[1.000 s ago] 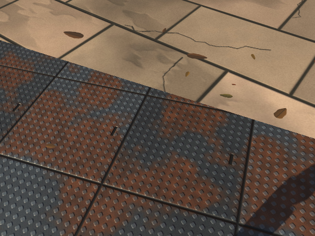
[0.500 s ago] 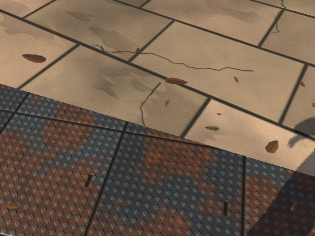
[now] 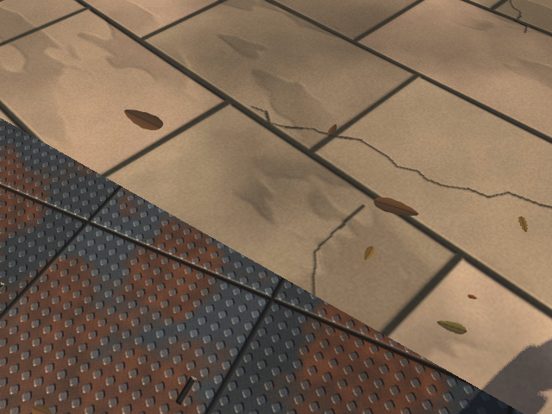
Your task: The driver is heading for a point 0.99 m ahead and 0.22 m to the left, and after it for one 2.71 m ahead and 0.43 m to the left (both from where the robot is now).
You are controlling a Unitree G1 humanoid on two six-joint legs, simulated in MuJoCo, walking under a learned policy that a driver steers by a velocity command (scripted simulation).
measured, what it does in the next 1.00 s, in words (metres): walks ahead, turning left: left foot, then right foot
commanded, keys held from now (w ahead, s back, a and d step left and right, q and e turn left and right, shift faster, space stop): w+q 0.50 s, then w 0.50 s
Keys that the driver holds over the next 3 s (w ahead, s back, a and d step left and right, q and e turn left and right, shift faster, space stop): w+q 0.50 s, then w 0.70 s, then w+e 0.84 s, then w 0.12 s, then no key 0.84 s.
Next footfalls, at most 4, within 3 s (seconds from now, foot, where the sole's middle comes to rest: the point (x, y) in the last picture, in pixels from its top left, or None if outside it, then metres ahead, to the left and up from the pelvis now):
0.30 left None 0.32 0.16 -0.78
0.80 right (276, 348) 0.67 0.07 -0.78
1.34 left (156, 292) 0.83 0.41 -0.78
1.86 right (232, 203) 1.16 0.22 -0.78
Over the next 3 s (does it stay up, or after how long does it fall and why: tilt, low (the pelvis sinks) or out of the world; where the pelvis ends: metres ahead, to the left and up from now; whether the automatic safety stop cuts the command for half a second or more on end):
stays up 1.38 0.30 -0.01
